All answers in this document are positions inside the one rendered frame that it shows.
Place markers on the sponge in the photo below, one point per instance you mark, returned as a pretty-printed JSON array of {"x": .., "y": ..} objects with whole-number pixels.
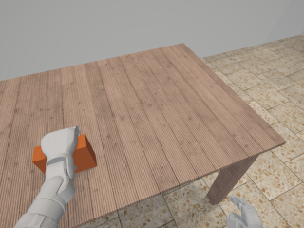
[{"x": 84, "y": 156}]

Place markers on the robot left forearm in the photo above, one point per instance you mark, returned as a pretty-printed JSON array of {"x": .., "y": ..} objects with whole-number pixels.
[{"x": 56, "y": 192}]

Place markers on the table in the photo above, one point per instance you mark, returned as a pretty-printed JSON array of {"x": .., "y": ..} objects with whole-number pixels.
[{"x": 155, "y": 119}]

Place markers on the robot left hand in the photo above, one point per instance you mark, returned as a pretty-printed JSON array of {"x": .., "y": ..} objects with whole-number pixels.
[{"x": 63, "y": 141}]

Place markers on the robot right hand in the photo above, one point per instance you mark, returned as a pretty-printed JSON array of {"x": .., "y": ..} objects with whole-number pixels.
[{"x": 249, "y": 214}]

